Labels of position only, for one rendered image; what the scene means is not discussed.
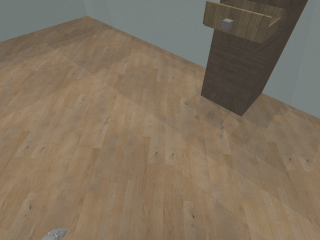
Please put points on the drawer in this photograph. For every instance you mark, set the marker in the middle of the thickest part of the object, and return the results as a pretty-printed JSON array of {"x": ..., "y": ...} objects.
[{"x": 252, "y": 21}]

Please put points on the handle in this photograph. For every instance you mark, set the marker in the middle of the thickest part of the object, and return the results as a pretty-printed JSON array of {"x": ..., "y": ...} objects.
[{"x": 227, "y": 24}]

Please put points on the cabinet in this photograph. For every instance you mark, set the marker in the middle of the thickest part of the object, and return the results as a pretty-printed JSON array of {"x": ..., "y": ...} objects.
[{"x": 238, "y": 69}]

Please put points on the robot left hand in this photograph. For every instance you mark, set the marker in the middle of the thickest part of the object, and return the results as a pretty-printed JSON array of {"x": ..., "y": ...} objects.
[{"x": 55, "y": 234}]

